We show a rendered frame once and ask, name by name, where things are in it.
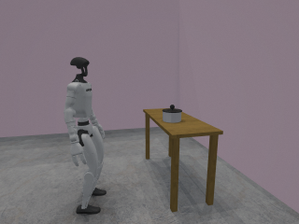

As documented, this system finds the robot right forearm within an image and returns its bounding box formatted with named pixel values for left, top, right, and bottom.
left=64, top=108, right=79, bottom=144

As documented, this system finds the robot left shin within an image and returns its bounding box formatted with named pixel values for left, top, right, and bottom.
left=93, top=162, right=104, bottom=190

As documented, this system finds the robot right foot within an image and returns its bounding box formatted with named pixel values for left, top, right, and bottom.
left=76, top=204, right=101, bottom=215

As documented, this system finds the pot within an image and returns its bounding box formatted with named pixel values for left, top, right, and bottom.
left=163, top=112, right=181, bottom=123

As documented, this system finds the table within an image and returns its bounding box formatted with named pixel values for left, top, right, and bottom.
left=143, top=108, right=223, bottom=213

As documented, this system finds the robot left forearm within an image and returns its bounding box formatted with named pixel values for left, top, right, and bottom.
left=89, top=107, right=99, bottom=126

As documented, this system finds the lid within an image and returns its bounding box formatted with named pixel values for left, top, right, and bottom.
left=163, top=108, right=182, bottom=113

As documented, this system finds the robot right hand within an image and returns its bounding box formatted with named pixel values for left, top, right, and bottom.
left=70, top=142, right=87, bottom=167

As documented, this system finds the robot left hand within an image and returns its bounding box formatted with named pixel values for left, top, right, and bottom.
left=93, top=123, right=106, bottom=139

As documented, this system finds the right robot upper arm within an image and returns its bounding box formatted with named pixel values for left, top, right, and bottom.
left=64, top=82, right=80, bottom=117

